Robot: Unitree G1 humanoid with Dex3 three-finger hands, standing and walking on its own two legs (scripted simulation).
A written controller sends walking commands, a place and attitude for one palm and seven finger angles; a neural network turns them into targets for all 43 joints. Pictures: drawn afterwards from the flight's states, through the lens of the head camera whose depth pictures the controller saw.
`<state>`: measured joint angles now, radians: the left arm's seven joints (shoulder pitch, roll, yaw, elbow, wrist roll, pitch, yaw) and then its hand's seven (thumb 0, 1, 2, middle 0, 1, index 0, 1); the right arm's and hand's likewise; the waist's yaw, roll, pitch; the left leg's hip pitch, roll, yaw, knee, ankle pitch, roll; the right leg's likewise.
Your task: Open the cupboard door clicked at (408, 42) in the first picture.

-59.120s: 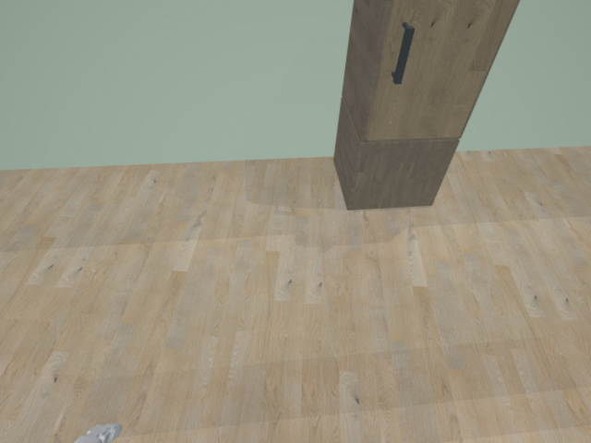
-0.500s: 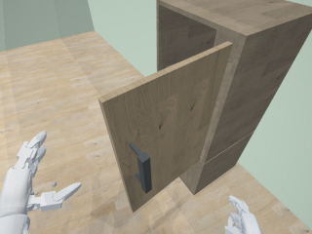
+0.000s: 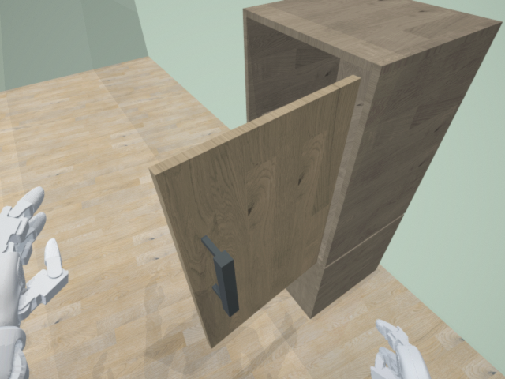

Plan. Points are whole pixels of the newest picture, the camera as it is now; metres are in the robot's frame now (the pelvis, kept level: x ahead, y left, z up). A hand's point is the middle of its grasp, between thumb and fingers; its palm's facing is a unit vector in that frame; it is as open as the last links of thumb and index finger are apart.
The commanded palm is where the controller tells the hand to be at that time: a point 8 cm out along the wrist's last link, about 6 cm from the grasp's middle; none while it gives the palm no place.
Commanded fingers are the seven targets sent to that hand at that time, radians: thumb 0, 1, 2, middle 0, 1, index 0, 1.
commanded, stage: draw the hand back to the body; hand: left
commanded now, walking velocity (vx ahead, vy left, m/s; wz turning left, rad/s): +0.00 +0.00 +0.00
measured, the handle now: (220, 277) +0.28 +0.10 +0.00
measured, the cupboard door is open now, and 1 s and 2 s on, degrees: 95 95 95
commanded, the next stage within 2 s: step back with the hand held close in 0.18 s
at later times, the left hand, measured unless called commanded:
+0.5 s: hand (77, 278) +0.18 +0.24 +0.15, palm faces +0.39 -0.80 -0.45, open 7.4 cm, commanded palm +0.12 +0.28 +0.17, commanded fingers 0.00 0.90 0.90 -0.20 -0.30 -0.20 -0.30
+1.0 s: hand (0, 336) +0.11 +0.29 +0.15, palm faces +0.42 -0.75 -0.51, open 7.4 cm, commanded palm +0.05 +0.32 +0.17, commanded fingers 0.00 0.90 0.90 -0.20 -0.30 -0.20 -0.30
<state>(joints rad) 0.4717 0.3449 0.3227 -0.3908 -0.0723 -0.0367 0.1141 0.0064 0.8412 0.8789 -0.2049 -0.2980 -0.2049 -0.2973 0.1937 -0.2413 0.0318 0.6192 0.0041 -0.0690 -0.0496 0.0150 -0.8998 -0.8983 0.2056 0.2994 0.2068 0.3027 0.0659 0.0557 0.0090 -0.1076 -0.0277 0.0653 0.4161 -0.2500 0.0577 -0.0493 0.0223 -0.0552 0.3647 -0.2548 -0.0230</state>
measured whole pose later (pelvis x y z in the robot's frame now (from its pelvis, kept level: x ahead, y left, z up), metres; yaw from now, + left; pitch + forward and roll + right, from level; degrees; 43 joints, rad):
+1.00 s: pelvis -0.09 +0.02 -0.02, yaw +1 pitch +0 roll -2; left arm 0.54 0.43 0.43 -0.51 -0.01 -0.17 0.14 0.01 0.89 0.90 -0.21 -0.30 -0.21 -0.30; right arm 0.21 -0.22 0.00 0.54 0.00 -0.03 -0.08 0.01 -0.90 -0.90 0.21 0.30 0.21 0.30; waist 0.01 0.00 0.04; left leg -0.40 -0.04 0.07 0.57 -0.19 0.10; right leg -0.30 0.03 0.01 0.58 -0.28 0.01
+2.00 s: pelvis -0.27 -0.04 +0.00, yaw -4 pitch +3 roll +3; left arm 0.69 0.47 0.44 -0.57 -0.05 -0.18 0.15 0.01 0.89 0.90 -0.22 -0.30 -0.22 -0.30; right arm 0.24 -0.21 0.01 0.67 0.01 -0.07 -0.04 0.01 -0.90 -0.90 0.21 0.30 0.21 0.30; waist 0.00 -0.05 -0.04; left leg -0.54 0.00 0.04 0.89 -0.31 -0.02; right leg -0.15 0.01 -0.03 0.43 -0.35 -0.06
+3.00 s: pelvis -0.32 -0.03 -0.01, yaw +3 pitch -1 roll +0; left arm 0.24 0.15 0.01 0.81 0.01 0.00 0.02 -0.07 0.99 0.90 -0.21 -0.30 -0.21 -0.30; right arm 0.26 -0.18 0.00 0.95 -0.03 0.05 -0.01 0.01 -0.90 -0.90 0.20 0.30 0.21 0.30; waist -0.02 -0.01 0.08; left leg -0.30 0.01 -0.01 0.64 -0.34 0.00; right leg -0.26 0.05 -0.05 0.57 -0.29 -0.07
